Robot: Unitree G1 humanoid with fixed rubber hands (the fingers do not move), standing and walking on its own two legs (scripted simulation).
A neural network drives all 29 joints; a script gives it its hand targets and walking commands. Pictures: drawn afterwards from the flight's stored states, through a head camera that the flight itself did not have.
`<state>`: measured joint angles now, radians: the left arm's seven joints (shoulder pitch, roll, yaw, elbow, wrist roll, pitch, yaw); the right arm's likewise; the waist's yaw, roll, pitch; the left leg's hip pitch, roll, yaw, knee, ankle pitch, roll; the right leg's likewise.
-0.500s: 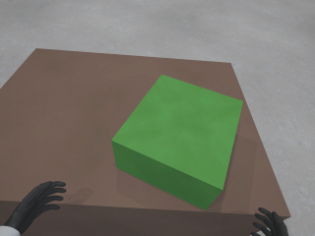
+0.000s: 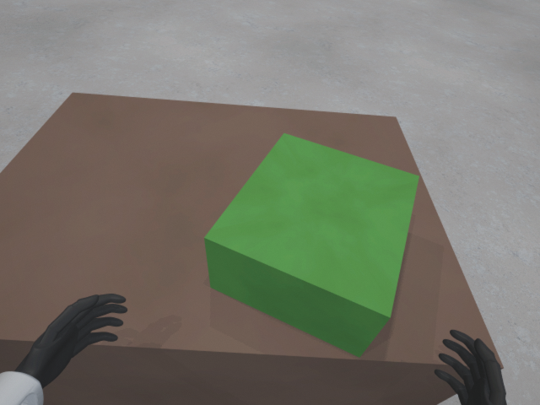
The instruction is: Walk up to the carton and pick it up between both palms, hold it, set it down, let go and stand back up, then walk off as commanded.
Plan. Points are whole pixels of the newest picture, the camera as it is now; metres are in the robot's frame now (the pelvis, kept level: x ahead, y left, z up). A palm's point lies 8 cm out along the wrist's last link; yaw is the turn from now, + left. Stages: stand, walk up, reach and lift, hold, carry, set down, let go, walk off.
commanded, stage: reach and lift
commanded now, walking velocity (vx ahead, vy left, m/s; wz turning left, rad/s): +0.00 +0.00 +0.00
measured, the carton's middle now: (316, 230) +0.45 -0.03 -0.02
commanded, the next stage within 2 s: none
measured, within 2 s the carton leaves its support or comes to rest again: neither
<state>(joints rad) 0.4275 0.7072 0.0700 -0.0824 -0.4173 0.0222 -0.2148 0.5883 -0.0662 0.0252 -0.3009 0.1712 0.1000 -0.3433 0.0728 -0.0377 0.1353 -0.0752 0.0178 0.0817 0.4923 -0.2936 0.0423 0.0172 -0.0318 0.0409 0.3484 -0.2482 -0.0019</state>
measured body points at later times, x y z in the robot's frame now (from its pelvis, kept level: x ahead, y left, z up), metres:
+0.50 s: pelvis +0.01 +0.00 +0.00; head +0.02 +0.02 +0.45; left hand +0.26 +0.28 +0.07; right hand +0.20 -0.22 +0.07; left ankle +0.00 +0.08 -0.74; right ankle -0.02 -0.18 -0.74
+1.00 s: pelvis +0.02 -0.02 +0.01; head +0.03 +0.01 +0.46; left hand +0.34 +0.25 +0.11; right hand +0.25 -0.24 +0.09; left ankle +0.00 +0.08 -0.74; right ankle -0.02 -0.18 -0.74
